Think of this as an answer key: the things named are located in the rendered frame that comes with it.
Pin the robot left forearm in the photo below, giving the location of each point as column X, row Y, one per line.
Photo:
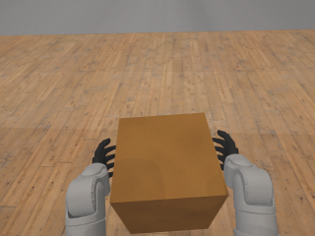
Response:
column 85, row 211

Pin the robot right hand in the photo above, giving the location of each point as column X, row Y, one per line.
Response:
column 227, row 149

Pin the robot right forearm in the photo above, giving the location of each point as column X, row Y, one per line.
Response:
column 253, row 197

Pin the robot left hand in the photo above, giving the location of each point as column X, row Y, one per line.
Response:
column 100, row 155

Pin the carton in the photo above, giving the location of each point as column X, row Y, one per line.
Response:
column 166, row 174

